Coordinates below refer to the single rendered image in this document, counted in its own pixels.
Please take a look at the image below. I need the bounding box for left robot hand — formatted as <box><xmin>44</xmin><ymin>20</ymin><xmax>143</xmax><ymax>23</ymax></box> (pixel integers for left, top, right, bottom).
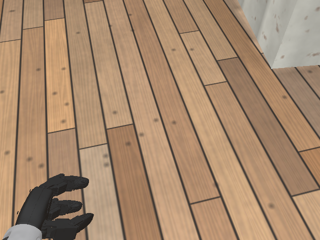
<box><xmin>15</xmin><ymin>173</ymin><xmax>94</xmax><ymax>240</ymax></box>

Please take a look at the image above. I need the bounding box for left robot forearm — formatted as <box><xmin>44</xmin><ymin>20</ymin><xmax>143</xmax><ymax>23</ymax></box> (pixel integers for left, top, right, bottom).
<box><xmin>2</xmin><ymin>224</ymin><xmax>42</xmax><ymax>240</ymax></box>

